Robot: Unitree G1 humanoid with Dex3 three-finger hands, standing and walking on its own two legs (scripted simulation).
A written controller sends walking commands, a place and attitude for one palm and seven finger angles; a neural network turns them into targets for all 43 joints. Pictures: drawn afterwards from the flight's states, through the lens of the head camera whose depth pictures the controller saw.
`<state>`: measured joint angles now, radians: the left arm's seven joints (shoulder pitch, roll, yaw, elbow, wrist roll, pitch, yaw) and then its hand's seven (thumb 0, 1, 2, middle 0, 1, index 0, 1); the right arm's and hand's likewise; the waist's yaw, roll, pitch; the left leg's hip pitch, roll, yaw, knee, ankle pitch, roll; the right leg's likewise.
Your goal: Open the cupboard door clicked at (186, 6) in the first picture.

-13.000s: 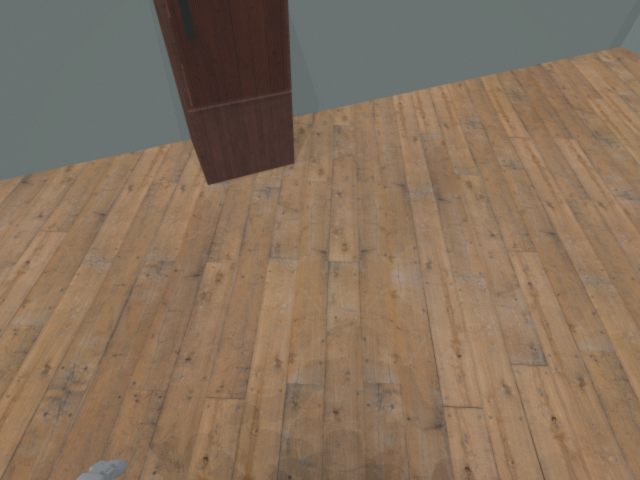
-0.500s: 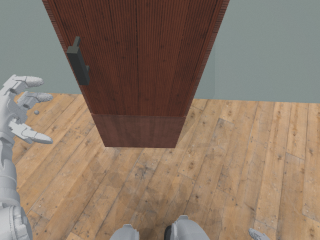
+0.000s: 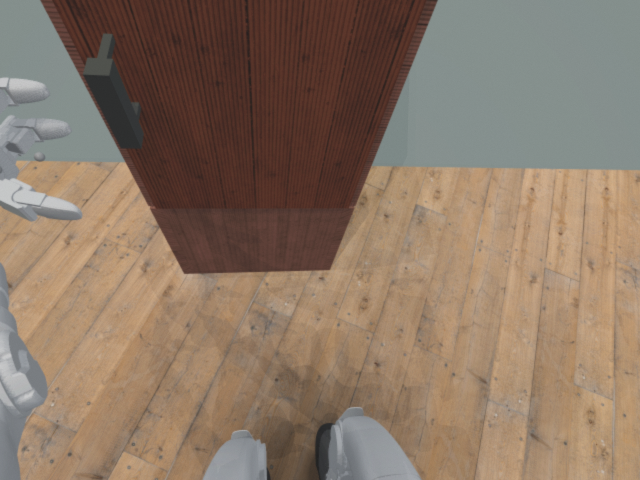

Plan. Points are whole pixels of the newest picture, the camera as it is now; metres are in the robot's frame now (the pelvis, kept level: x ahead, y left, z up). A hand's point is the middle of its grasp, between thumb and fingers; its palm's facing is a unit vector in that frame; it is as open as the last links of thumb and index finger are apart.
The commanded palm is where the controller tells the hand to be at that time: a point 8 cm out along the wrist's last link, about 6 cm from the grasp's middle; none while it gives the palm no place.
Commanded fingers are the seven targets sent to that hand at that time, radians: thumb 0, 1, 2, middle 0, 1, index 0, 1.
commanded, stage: move the hooked fingers beside the handle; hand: left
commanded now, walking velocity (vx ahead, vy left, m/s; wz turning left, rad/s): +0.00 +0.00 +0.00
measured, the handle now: (120, 93) +0.58 +0.23 +0.06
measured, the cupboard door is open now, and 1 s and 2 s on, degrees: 0 0 0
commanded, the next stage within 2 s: slide the fingers in behind the handle in 1.14 s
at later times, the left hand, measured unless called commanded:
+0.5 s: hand (48, 119) +0.52 +0.29 +0.07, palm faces +0.01 -1.00 -0.03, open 14.0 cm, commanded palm +0.50 +0.33 +0.06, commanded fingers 0.00 -0.50 0.30 -0.30 -1.20 -0.30 -1.20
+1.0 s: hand (39, 131) +0.51 +0.30 +0.07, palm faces +0.02 -1.00 -0.02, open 14.0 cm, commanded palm +0.49 +0.33 +0.06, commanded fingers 0.00 -0.50 0.30 -0.30 -1.20 -0.30 -1.20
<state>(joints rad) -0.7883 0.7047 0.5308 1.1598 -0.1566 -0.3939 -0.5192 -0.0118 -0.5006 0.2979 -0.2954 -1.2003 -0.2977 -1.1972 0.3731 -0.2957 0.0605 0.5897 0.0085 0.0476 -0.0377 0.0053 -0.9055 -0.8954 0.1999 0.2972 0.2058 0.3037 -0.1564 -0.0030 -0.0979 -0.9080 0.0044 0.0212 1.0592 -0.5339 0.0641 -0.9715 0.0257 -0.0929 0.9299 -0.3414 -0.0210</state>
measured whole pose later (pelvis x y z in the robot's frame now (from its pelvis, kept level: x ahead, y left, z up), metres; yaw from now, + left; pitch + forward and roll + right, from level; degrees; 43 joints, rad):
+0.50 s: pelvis +0.01 +0.00 -0.01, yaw -1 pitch +26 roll -5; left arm -0.94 0.84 0.56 1.23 -0.10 -0.35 -0.52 -0.01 -0.50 0.30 -0.29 -1.20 -0.30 -1.20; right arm 0.42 -0.30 0.08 0.57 -0.01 0.11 -0.02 0.00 -0.91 -0.90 0.20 0.30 0.21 0.30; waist -0.22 0.01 -0.09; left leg -1.00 0.02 0.01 1.09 -0.55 0.07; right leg -1.05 0.04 -0.10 0.93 -0.34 -0.02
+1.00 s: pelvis +0.01 +0.01 +0.00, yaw -1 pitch +25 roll -6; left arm -0.88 0.79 0.55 1.20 -0.12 -0.37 -0.52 -0.01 -0.50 0.30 -0.30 -1.20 -0.30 -1.20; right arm 0.39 -0.29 0.07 0.57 -0.01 0.11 -0.01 0.00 -0.91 -0.90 0.20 0.30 0.21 0.30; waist -0.20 0.01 -0.10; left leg -0.96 0.02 0.00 1.08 -0.56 0.07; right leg -1.01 0.04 -0.11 0.91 -0.34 -0.01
